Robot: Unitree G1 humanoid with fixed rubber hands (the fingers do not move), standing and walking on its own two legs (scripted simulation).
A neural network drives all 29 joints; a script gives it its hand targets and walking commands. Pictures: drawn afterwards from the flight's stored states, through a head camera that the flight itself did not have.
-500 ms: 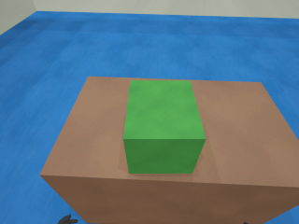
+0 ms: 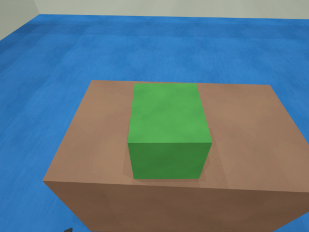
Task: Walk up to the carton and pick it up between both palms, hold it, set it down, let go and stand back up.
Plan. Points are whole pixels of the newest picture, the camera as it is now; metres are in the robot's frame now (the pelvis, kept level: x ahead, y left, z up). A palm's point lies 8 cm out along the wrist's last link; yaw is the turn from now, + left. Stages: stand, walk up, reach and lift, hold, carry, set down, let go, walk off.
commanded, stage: stand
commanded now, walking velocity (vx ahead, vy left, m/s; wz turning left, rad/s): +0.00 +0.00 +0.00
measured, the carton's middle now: (165, 129) +0.46 +0.00 -0.02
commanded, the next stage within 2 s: none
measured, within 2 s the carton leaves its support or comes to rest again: neither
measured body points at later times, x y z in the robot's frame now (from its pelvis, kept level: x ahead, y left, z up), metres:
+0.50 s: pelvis -0.01 +0.00 +0.00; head -0.01 +0.01 +0.45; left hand +0.09 +0.28 -0.12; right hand +0.08 -0.27 -0.12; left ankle -0.01 +0.14 -0.74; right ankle +0.00 -0.10 -0.74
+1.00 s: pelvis -0.01 +0.00 +0.00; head -0.01 +0.01 +0.45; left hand +0.08 +0.28 -0.13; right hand +0.08 -0.27 -0.12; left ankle -0.01 +0.14 -0.74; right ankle +0.00 -0.10 -0.74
